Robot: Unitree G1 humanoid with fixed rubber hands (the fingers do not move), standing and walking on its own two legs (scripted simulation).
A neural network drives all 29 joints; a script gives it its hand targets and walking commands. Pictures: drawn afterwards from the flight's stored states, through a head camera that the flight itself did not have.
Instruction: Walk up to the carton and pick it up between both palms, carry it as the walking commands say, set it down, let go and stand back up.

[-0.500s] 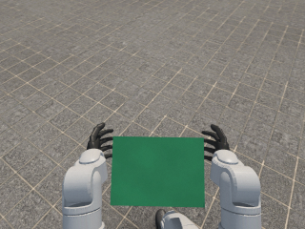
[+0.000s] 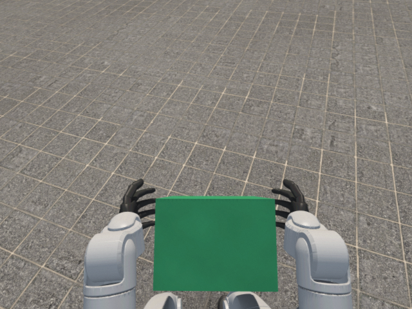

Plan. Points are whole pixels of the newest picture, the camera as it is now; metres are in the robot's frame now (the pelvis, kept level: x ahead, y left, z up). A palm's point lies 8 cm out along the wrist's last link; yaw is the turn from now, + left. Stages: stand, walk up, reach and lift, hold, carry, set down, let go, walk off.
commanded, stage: carry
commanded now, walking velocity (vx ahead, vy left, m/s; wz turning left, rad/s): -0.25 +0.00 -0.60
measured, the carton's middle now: (213, 233) +0.28 -0.02 -0.04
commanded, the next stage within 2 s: none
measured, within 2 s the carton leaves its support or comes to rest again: neither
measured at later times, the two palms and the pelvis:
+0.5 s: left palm out of the picture +0.02 -0.04 +0.11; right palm out of the picture -0.09 -0.31 +0.08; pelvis -0.28 -0.09 +0.00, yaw -19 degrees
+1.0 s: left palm out of the picture -0.27 -0.09 +0.12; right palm out of the picture -0.43 -0.33 +0.11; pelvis -0.57 -0.07 +0.00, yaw -37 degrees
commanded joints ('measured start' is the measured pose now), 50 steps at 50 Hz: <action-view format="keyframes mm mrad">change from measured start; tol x64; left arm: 1 -455 -1018 -522 -266 -315 -69 -211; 50 -423 -951 -630 -205 -383 36 -204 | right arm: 1 -573 1117 694 -230 421 -89 270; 50 -299 947 525 -168 285 -12 229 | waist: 1 43 -219 -448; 9 2 704 -245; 21 16 -382 -402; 35 41 -258 -489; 39 3 602 -238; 50 16 -376 -339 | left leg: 1 148 -60 11 -246 -57 -10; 16 505 272 20 -515 807 168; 21 -147 74 58 -49 -319 -13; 36 659 -121 118 -803 -120 117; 39 -24 563 -510 -1074 -76 452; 46 383 274 41 -514 545 162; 50 -174 75 101 -139 -310 1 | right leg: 1 364 -255 362 -532 -415 44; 6 384 -126 142 -697 -355 306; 10 72 -59 140 915 -383 171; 18 304 -17 -143 -139 -221 55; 21 574 -463 431 -104 1152 -95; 31 255 -293 363 -500 -399 37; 36 256 -122 131 -604 -353 288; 40 66 -90 91 854 -323 141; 50 483 -454 514 -201 675 -57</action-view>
